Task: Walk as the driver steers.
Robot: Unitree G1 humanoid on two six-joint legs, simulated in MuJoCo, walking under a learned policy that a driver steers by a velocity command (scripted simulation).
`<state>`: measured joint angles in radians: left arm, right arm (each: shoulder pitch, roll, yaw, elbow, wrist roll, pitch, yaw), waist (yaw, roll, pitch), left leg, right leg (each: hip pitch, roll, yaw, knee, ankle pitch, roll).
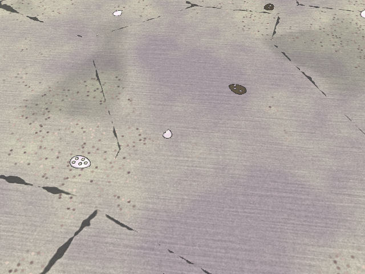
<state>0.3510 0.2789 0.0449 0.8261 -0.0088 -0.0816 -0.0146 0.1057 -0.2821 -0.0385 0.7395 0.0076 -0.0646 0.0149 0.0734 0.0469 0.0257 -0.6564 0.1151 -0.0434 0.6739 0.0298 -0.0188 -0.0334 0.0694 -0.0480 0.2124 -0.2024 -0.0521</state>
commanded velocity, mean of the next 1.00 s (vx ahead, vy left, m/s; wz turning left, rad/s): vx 0.50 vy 0.00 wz -0.31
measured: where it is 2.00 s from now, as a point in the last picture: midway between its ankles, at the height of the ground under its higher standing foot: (267, 145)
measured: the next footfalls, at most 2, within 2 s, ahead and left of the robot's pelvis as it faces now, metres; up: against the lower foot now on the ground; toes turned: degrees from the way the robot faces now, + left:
left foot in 0.16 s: +0.27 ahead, +0.15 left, +0.00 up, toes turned +2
right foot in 0.72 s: +0.56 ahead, -0.10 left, +0.00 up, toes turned -14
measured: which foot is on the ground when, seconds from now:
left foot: up 0.00-0.14, down 0.16-0.74, up 0.76-1.00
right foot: down 0.00-0.16, up 0.18-0.70, down 0.72-1.00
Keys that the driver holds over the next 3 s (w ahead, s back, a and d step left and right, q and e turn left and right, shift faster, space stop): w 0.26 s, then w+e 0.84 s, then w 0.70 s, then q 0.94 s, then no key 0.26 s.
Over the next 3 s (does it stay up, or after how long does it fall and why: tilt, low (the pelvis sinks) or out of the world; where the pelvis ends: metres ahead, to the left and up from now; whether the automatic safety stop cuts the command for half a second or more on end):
stays up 1.13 -0.32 -0.01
